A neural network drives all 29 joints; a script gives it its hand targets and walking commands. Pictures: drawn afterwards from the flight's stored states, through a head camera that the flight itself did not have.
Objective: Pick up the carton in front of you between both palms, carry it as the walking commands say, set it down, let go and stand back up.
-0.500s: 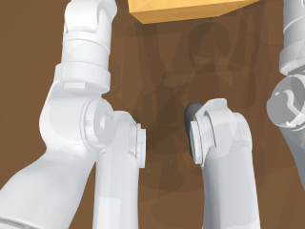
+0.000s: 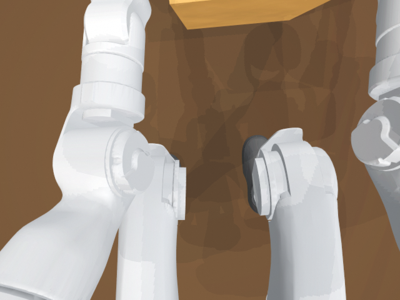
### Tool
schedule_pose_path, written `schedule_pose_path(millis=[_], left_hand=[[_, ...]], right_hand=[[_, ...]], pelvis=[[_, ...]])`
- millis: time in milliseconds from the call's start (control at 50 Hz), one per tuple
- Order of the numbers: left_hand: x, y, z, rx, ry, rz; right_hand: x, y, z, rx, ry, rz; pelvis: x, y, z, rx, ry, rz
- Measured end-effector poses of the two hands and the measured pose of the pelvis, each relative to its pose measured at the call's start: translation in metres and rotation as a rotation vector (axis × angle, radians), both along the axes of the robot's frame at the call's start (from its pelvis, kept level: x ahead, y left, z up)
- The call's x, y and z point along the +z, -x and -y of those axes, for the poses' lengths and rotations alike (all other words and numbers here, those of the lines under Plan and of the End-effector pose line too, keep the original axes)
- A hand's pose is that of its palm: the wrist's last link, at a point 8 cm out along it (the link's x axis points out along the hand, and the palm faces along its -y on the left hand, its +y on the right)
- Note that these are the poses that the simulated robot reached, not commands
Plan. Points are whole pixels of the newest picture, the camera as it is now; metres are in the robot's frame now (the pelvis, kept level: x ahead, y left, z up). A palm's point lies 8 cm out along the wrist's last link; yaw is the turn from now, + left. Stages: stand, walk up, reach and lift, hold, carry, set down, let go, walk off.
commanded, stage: set down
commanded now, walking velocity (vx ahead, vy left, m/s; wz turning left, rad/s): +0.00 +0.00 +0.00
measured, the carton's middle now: out of the picture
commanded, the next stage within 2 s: let go in 1.32 s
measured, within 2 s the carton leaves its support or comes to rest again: neither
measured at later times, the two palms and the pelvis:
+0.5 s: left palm out of the picture +0.57 +0.07 -0.11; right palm out of the picture +0.54 -0.29 -0.11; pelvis -0.02 -0.01 +0.01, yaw +0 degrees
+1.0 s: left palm out of the picture +0.57 +0.08 +0.04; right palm out of the picture +0.54 -0.31 +0.04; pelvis +0.00 -0.01 +0.14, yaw -1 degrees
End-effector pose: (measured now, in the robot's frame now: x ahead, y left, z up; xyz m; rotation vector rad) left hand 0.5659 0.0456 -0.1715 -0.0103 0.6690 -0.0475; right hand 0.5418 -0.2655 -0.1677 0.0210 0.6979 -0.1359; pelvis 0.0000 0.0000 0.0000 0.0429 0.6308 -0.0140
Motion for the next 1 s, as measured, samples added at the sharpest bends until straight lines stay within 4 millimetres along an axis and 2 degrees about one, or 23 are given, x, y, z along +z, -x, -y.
schedule_pose_path(millis=[40, 80, 160, 220, 320, 440, 540, 680, 1000], left_hand=[[-0.004, 0.003, -0.002, -0.019, -0.027, -0.011], [-0.015, 0.011, -0.004, -0.044, -0.066, -0.053], [-0.032, 0.022, -0.024, -0.005, -0.115, -0.086], [-0.030, 0.021, -0.039, 0.025, -0.123, -0.074], [-0.004, 0.007, -0.045, 0.045, -0.117, -0.022], [0.034, -0.001, -0.031, 0.047, -0.100, 0.015], [0.075, -0.003, -0.022, 0.053, -0.108, 0.033], [0.126, -0.005, -0.025, 0.071, -0.116, 0.018], [0.211, -0.006, -0.030, 0.072, -0.120, 0.038]], right_hand=[[-0.004, 0.003, 0.002, 0.002, 0.007, -0.008], [-0.016, 0.014, 0.003, 0.006, 0.019, -0.053], [-0.039, 0.035, 0.018, -0.063, 0.056, -0.099], [-0.037, 0.035, 0.031, -0.093, 0.081, -0.075], [-0.008, 0.015, 0.036, -0.089, 0.069, -0.002], [0.031, 0.001, 0.029, -0.063, 0.050, 0.042], [0.070, 0.002, 0.030, -0.064, 0.061, 0.057], [0.122, 0.005, 0.037, -0.072, 0.064, 0.044], [0.209, 0.006, 0.048, -0.070, 0.074, 0.051]], pelvis=[[-0.001, 0.001, 0.000, -0.003, -0.001, 0.013], [-0.001, 0.002, 0.001, -0.005, -0.001, 0.024], [-0.002, 0.006, 0.003, -0.001, 0.000, 0.043], [-0.007, 0.009, 0.006, 0.009, 0.000, 0.047], [-0.013, 0.017, 0.009, 0.005, -0.004, 0.075], [-0.002, 0.023, 0.008, -0.008, -0.013, 0.077], [0.024, 0.022, 0.007, -0.017, -0.021, 0.042], [0.064, 0.016, 0.008, -0.024, -0.029, -0.054], [0.144, 0.003, 0.013, -0.032, -0.024, -0.156]])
